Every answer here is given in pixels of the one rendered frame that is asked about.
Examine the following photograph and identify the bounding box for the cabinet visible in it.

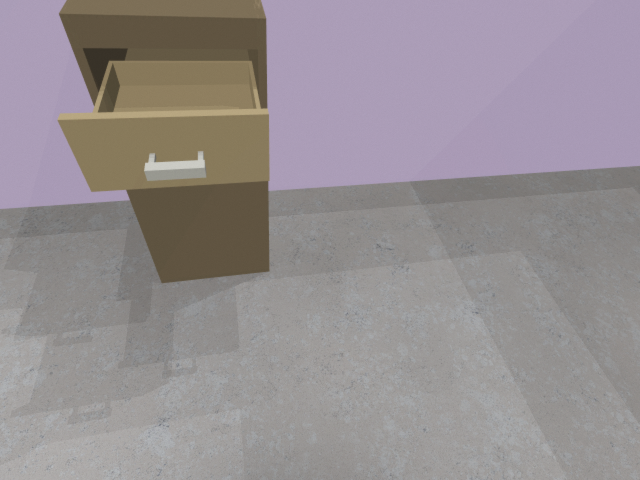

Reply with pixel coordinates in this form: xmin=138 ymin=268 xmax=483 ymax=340
xmin=59 ymin=0 xmax=269 ymax=283

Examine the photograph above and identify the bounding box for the handle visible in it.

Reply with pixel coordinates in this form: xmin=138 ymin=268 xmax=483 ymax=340
xmin=144 ymin=151 xmax=206 ymax=181

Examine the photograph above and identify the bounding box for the drawer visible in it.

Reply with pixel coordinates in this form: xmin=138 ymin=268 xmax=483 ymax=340
xmin=57 ymin=61 xmax=270 ymax=192

